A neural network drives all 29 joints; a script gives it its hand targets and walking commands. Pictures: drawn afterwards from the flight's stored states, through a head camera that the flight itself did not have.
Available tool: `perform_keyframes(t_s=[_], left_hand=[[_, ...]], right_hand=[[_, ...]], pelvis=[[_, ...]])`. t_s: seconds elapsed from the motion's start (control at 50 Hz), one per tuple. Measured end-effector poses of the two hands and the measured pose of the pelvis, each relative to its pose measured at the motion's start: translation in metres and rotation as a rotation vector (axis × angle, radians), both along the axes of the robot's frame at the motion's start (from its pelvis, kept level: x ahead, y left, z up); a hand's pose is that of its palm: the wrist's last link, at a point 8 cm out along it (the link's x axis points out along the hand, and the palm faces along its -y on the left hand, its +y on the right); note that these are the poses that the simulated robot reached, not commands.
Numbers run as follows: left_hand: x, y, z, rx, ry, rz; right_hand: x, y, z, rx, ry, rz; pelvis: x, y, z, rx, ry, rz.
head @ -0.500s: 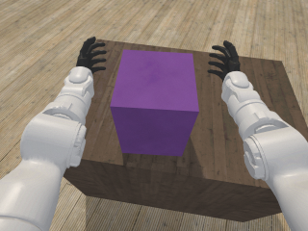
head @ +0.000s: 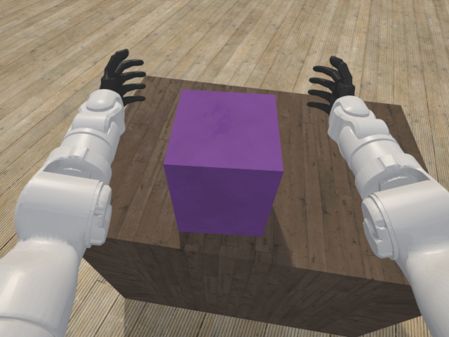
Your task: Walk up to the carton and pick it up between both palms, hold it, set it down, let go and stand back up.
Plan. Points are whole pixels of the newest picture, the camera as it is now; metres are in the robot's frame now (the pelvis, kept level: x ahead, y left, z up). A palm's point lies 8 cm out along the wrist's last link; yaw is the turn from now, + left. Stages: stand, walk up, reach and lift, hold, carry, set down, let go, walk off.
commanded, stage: set down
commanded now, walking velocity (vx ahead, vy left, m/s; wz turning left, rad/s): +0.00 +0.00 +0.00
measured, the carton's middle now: (224, 166) +0.47 +0.03 +0.00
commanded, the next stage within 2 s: none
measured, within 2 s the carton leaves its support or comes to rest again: neither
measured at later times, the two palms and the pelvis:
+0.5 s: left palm (119, 149) +0.40 +0.21 +0.12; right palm (327, 158) +0.40 -0.15 +0.12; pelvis -0.01 +0.00 +0.00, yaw +0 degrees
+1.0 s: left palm (113, 206) +0.33 +0.22 +0.06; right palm (326, 212) +0.33 -0.16 +0.05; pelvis +0.00 +0.01 +0.00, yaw +0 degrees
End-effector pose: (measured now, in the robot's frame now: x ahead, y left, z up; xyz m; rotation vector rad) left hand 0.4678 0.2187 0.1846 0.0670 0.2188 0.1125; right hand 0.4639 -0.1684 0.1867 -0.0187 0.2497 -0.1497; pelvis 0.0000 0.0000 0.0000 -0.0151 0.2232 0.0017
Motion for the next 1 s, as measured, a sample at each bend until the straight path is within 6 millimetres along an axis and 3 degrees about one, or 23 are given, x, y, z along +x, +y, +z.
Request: perform_keyframes(t_s=[0.22, 0.46, 0.72, 1.0], left_hand=[[-0.034, -0.002, -0.053, -0.018, 0.023, -0.019], [-0.059, -0.010, -0.058, -0.032, 0.018, -0.031], [-0.097, -0.001, -0.095, -0.039, 0.026, -0.018], [-0.140, 0.001, -0.128, -0.047, 0.030, -0.016]], right_hand=[[-0.033, 0.009, -0.058, 0.020, 0.017, 0.020], [-0.061, 0.013, -0.067, 0.014, 0.006, 0.005], [-0.095, 0.018, -0.103, 0.034, -0.005, 0.011], [-0.138, 0.011, -0.134, 0.037, -0.023, 0.009]], pelvis=[[-0.005, 0.001, 0.001, 0.000, -0.054, 0.000], [-0.008, 0.004, 0.002, 0.001, -0.147, -0.005], [-0.006, 0.007, 0.002, 0.000, -0.216, 0.002], [-0.002, 0.008, 0.003, 0.004, -0.257, 0.001]])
